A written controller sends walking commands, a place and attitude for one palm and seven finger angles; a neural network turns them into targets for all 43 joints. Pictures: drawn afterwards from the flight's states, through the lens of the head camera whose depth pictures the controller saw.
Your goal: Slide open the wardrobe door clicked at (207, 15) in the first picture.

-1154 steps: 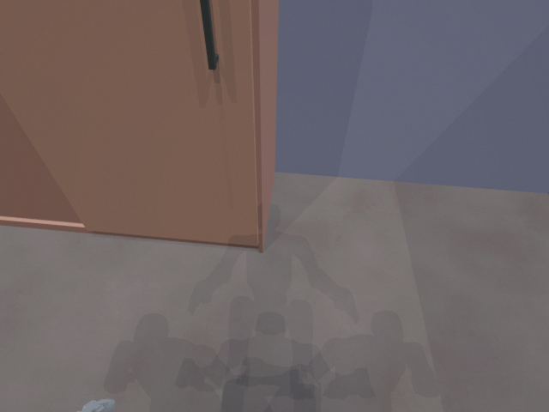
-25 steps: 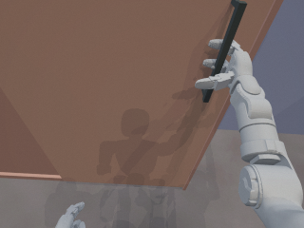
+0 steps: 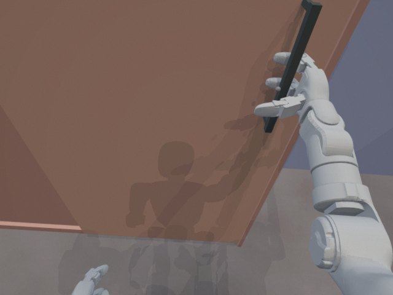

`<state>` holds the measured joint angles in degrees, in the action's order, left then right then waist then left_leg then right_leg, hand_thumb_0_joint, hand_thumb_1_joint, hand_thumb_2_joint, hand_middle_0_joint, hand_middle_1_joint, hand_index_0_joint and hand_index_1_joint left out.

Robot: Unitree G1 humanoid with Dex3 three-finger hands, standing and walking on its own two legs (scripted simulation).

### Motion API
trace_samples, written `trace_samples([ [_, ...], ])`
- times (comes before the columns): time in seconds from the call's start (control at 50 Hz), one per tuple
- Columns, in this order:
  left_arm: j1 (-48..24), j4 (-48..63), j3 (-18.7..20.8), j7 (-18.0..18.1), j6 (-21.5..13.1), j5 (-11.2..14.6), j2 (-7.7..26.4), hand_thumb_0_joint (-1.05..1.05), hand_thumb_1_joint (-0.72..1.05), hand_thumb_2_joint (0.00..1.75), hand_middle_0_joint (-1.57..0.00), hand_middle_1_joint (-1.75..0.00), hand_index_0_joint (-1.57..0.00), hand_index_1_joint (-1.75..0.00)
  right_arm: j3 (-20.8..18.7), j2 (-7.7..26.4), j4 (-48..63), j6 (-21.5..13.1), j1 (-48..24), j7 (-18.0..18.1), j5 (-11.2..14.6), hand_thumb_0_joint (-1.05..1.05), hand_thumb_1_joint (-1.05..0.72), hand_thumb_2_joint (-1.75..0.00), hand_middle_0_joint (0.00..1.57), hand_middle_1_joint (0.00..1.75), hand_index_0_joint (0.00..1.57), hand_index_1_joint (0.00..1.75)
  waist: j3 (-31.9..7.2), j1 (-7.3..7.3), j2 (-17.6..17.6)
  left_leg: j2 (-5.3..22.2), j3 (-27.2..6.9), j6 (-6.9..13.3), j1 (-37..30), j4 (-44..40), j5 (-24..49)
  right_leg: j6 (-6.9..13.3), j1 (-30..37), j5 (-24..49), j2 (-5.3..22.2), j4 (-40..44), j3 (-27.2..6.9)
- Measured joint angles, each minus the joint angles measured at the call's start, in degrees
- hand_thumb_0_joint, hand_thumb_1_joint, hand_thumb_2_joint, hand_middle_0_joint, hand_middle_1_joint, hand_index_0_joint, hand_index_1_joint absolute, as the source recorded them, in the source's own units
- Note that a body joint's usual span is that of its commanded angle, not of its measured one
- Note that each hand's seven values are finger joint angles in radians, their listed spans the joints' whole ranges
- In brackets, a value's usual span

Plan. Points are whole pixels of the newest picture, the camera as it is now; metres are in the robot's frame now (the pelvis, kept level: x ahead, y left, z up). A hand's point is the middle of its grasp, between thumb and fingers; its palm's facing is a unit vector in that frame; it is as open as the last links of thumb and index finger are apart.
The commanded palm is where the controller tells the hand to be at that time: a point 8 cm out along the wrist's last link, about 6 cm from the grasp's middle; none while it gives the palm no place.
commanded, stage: slide the fingers in behind the handle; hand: right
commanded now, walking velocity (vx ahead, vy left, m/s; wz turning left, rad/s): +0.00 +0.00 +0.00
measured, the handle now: (284, 75) +0.51 -0.13 +0.23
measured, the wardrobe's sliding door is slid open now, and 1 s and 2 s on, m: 0.00 0.00 0.00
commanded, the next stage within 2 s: grip the handle and tug to test in 0.08 s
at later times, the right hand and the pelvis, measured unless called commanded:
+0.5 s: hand (278, 90) +0.45 -0.11 +0.23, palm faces -0.02 +1.00 -0.01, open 11.5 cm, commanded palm +0.42 -0.16 +0.23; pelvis +0.00 +0.00 +0.00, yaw +0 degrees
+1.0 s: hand (278, 89) +0.45 -0.11 +0.23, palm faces -0.02 +1.00 +0.00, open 5.3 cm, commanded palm +0.42 -0.16 +0.23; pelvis +0.00 +0.00 +0.00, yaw +0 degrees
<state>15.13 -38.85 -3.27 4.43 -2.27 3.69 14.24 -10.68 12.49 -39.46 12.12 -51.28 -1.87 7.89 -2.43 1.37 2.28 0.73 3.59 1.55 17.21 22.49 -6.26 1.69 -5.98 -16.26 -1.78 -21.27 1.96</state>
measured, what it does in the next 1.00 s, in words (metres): stands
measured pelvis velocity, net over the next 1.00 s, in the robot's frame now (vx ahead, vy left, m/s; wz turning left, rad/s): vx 0.00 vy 0.00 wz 0.00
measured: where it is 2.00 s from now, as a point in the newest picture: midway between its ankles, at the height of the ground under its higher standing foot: outside the picture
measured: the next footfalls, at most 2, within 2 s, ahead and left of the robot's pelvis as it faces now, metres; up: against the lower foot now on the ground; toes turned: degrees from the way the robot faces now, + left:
none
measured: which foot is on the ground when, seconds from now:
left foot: down 0.00-1.00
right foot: down 0.00-1.00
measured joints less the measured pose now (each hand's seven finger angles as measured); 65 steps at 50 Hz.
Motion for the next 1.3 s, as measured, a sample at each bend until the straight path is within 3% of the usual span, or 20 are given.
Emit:
trace_samples([
  [0.24,-1.1,0.2,-0.2,0.2,0.3,-0.1,-0.1,0.01,0.9,0.89,-0.2,-0.3,-0.2,-0.3,-0.4,0.0,-0.4,0.6,-0.2,-0.4,0.2,-0.01,0.5,-0.3,0.3,1.2,0.28,1.2,-0.2,-0.14,0.0,-0.1,0.1,0.0,0.0,-0.1,0.0,0.0,0.0,0.0,0.1,0.1,-0.1],
  [0.36,-1.1,0.5,-0.2,0.3,0.3,-0.1,-0.1,0.01,0.9,0.89,-0.2,-0.3,-0.2,-0.3,-0.2,0.1,-0.6,0.5,-0.3,-0.5,0.1,-0.01,0.39,-0.35,0.31,1.22,0.3,1.21,-0.1,-0.13,0.0,0.0,0.2,0.1,0.0,-0.1,0.0,-0.1,-0.1,0.0,0.1,0.0,-0.2],
  [0.92,-0.4,0.2,0.0,0.2,0.0,-0.2,0.1,0.01,0.9,0.89,-0.2,-0.3,-0.2,-0.3,-0.3,0.1,0.1,0.5,0.1,0.0,0.1,0.01,-0.76,-0.84,0.42,1.37,0.4,1.35,0.0,0.01,0.2,0.0,-0.1,-0.2,-0.1,-0.3,0.0,0.1,0.1,-0.1,0.0,0.3,0.1],
  [1.3,-0.4,-0.1,-0.1,0.2,0.0,-0.3,-0.3,0.01,0.9,0.89,-0.2,-0.3,-0.2,-0.3,1.2,-0.9,-1.6,0.2,-1.6,1.0,0.0,0.01,-0.77,-0.85,0.42,1.38,0.4,1.39,0.0,-0.56,0.0,0.5,0.4,-0.3,0.2,0.1,-0.3,0.2,-0.3,-0.1,-0.4,0.0,-0.6],
])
